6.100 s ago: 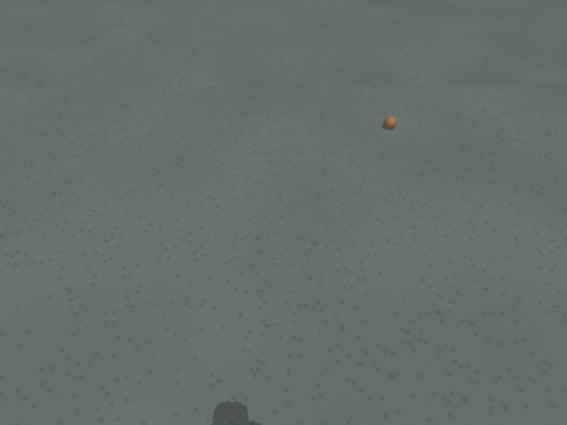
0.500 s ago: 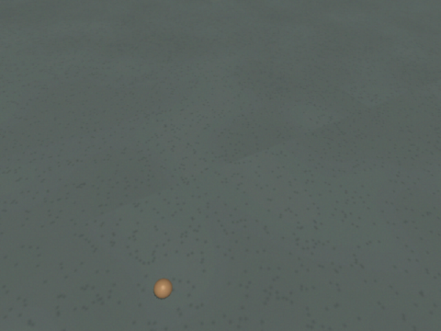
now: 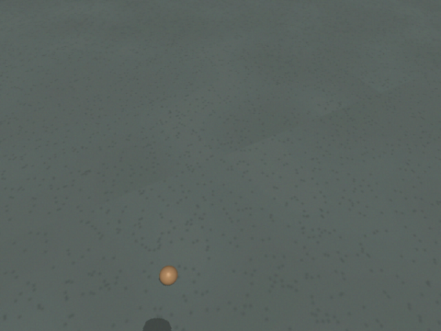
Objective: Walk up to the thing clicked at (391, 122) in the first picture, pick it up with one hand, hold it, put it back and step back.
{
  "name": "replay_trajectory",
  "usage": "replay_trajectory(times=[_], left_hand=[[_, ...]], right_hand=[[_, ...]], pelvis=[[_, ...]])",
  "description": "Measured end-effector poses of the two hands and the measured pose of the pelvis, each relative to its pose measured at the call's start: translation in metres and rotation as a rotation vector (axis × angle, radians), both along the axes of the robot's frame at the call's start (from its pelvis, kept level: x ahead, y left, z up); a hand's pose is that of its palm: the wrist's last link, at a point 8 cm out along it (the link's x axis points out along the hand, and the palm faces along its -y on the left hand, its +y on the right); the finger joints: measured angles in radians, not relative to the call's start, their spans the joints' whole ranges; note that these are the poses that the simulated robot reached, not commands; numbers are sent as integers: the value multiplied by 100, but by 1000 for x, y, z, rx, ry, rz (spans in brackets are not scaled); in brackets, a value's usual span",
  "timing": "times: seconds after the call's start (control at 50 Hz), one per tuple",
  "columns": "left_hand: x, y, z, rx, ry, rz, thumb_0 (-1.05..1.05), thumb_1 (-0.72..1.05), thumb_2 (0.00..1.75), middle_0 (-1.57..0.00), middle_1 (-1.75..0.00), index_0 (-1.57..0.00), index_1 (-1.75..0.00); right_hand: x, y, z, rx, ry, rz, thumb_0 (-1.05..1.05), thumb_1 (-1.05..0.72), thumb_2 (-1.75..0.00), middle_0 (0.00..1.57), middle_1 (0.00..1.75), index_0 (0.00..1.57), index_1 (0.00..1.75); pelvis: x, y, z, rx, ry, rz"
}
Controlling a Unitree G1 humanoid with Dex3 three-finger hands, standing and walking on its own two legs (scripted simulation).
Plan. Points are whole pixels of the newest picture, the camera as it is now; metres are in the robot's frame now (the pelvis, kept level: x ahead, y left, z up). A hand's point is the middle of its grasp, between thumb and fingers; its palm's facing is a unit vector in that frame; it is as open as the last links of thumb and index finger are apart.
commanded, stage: walk up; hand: left
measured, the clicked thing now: (168, 275) +0.45 +0.23 -0.74
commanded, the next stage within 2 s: none
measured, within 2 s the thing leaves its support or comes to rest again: neither
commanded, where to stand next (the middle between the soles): +0.08 -0.01 m, yaw -1 degrees
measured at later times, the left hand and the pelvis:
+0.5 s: hand out of the picture +0.05 +0.30 -0.17, palm faces -0.12 -0.94 -0.31, open 7.4 cm; pelvis -0.03 +0.03 -0.01, yaw -3 degrees
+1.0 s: hand out of the picture +0.13 +0.27 -0.15, palm faces -0.03 -0.89 -0.45, open 7.4 cm; pelvis +0.00 +0.01 -0.03, yaw +0 degrees
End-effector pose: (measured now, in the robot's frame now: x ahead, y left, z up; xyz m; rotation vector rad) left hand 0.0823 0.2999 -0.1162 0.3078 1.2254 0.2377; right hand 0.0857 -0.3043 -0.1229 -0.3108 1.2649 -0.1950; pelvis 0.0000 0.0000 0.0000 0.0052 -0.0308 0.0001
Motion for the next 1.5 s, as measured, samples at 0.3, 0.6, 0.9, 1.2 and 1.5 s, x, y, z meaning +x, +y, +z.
replay_trajectory(times=[0.3, 0.6, 0.9, 1.2, 1.5], left_hand=[[-1, 61, -25, 21, -58, -81, 1, 91, 90, -20, -30, -21, -30], [-7, 23, -11, -15, 34, -163, 1, 91, 90, -20, -30, -21, -30], [40, -9, 13, 76, -132, -117, 1, 90, 90, -21, -30, -21, -30], [10, 46, -30, 64, -78, -60, 1, 91, 90, -20, -30, -21, -30], [-89, 8, -6, 69, 8, -82, 1, 91, 90, -21, -30, -21, -30]], right_hand=[[-91, 23, 10, -135, 50, -1, 0, -91, -90, 21, 30, 20, 30], [-140, -34, 36, -155, 52, -106, 0, -90, -90, 21, 30, 20, 30], [-16, -18, -17, -15, -41, 3, 0, -91, -90, 21, 30, 20, 30], [-12, 16, 0, -104, -109, 78, 0, -91, -90, 21, 30, 20, 30], [-92, -73, 16, -158, -71, -16, 0, -90, -90, 21, 30, 20, 30]], pelvis=[[-50, 42, -21, 6, 6, 17], [-12, 5, -10, -12, -8, -69], [6, -9, -16, -4, -12, -32], [-32, 24, -33, -8, 0, -9], [-34, -27, -25, -19, -20, -62]])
